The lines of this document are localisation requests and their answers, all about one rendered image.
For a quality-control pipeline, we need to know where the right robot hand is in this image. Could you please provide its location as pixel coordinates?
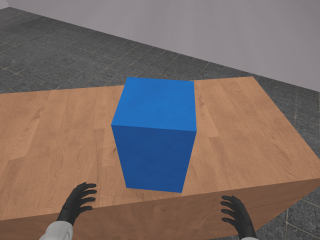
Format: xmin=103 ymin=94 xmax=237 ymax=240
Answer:
xmin=220 ymin=195 xmax=257 ymax=240

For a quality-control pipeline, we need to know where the left robot hand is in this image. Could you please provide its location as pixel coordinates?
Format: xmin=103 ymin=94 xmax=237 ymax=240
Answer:
xmin=56 ymin=182 xmax=97 ymax=226

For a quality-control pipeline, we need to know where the left robot forearm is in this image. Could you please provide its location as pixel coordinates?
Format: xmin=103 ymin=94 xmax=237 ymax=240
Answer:
xmin=39 ymin=220 xmax=73 ymax=240

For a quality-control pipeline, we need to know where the pedestal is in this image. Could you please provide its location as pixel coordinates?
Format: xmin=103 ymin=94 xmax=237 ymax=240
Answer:
xmin=0 ymin=76 xmax=320 ymax=240

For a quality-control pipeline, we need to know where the carton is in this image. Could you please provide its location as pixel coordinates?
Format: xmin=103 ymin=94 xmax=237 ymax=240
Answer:
xmin=111 ymin=77 xmax=197 ymax=193

